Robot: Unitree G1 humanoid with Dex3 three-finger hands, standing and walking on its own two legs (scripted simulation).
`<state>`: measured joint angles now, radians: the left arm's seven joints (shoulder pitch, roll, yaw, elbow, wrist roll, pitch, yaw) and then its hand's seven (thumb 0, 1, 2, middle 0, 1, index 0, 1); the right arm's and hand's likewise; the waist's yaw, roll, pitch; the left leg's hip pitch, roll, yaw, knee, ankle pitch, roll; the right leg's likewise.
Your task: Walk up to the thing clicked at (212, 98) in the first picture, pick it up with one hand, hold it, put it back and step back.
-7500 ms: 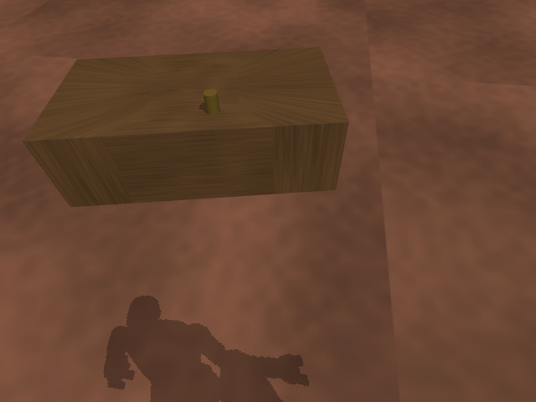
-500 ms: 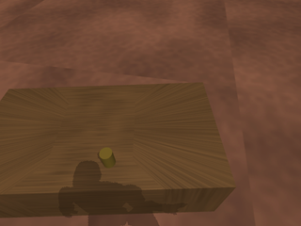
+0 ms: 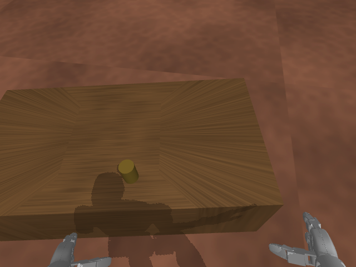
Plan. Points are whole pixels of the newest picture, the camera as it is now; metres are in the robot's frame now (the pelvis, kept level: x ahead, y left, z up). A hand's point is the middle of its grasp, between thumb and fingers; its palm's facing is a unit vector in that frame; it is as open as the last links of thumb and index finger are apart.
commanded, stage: go down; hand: left
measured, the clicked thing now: (128, 171) +0.49 +0.22 -0.30
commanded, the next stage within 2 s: none
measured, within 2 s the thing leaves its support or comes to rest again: neither
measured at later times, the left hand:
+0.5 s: hand (82, 259) +0.17 +0.26 -0.12, palm faces +0.05 -0.95 -0.32, open 17.5 cm
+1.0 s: hand (74, 259) +0.17 +0.27 -0.11, palm faces +0.09 -0.94 -0.32, open 17.6 cm
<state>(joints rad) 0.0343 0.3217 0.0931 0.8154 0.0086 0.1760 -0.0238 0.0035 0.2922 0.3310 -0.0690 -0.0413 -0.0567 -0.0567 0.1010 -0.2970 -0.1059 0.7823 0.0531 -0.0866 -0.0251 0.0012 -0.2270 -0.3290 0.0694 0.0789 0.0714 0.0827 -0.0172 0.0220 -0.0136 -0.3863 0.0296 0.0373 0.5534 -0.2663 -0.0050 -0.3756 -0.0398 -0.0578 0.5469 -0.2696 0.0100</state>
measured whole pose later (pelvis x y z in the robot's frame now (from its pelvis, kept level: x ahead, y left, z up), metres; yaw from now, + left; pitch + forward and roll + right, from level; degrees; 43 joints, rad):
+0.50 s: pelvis +0.02 +0.01 -0.01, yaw +1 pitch +8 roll -1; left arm 0.20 0.33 0.13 0.49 0.02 0.34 -0.05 -0.01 -0.56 0.03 -0.10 -0.04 -0.08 -0.06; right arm 0.21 -0.25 -0.11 0.63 0.02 -0.11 -0.06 -0.01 0.48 -0.05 0.06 0.05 0.06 0.05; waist -0.02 0.02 -0.07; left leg -0.47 0.02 0.03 0.71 -0.37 0.01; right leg -0.45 -0.05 -0.06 0.68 -0.37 0.03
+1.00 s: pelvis +0.02 +0.01 -0.03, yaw +1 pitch +9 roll -1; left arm 0.28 0.36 0.19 0.32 0.00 0.38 -0.10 -0.01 -0.58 0.05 -0.09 -0.04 -0.07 -0.06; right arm 0.33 -0.23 -0.08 0.44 0.02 -0.12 -0.08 -0.01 0.52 -0.04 0.06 0.05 0.06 0.05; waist -0.02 0.01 -0.10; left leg -0.55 0.03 0.01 0.81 -0.42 0.00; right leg -0.52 -0.05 -0.07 0.78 -0.41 0.02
